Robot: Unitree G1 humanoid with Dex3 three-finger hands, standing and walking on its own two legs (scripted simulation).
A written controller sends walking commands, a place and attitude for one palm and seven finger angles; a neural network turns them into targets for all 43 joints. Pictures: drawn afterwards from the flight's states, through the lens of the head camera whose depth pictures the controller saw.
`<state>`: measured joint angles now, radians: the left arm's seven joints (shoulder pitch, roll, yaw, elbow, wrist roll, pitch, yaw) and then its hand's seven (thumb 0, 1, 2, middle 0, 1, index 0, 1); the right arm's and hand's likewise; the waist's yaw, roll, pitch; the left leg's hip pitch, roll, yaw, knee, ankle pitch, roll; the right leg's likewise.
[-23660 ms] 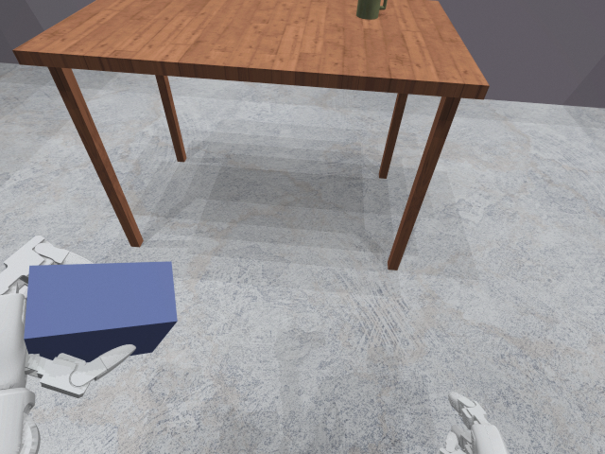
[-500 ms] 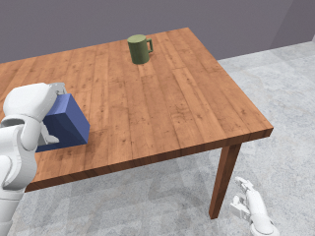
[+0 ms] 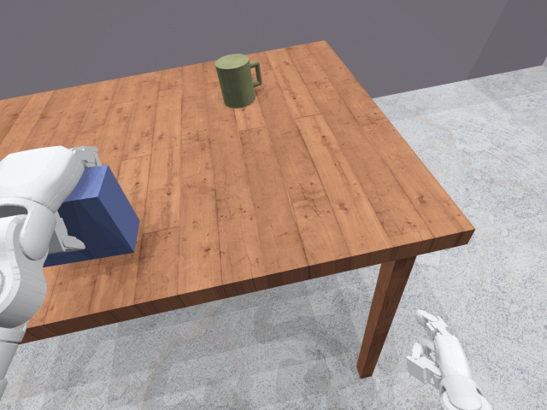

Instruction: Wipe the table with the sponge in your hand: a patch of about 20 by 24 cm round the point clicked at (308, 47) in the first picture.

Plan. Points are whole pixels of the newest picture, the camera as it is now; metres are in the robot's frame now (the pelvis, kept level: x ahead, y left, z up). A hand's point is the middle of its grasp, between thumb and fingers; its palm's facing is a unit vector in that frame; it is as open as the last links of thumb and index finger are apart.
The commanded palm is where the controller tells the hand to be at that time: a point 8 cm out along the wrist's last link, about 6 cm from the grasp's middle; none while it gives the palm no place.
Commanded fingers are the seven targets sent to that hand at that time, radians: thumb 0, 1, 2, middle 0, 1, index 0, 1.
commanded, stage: move the sponge above the wiping area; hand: left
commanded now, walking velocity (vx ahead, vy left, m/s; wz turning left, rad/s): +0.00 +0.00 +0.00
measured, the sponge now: (80, 226) +0.28 +0.33 +0.15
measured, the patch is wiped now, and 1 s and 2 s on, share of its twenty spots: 0.05 0.05 0.05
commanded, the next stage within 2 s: lower the sponge onto the table in 1.38 s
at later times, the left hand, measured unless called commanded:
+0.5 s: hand (65, 198) +0.29 +0.33 +0.19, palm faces +0.03 +0.05 -1.00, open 10.4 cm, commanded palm +0.25 +0.33 +0.26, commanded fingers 0.00 0.10 1.30 -1.20 -1.60 -1.20 -1.60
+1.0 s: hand (45, 197) +0.28 +0.35 +0.20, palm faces +0.06 +0.05 -1.00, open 10.4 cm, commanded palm +0.24 +0.34 +0.27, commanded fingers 0.00 0.10 1.30 -1.20 -1.60 -1.20 -1.60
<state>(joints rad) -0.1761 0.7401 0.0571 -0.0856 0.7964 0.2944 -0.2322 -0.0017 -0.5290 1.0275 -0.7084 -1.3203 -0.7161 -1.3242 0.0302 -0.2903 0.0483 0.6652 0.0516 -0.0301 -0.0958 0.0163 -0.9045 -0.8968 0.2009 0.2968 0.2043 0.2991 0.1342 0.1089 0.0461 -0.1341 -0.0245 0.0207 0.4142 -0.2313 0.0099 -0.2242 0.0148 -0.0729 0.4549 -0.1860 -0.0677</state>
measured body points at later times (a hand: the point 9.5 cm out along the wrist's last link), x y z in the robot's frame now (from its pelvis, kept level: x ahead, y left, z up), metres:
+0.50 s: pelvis +0.01 +0.00 +0.00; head +0.02 -0.05 +0.45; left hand +0.29 +0.33 +0.24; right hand +0.23 -0.22 -0.10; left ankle +0.00 +0.12 -0.74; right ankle +0.04 -0.07 -0.74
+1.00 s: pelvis +0.01 +0.01 +0.00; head +0.01 -0.04 +0.45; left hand +0.27 +0.34 +0.26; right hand +0.25 -0.19 -0.09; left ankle +0.00 +0.12 -0.74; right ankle +0.04 -0.07 -0.74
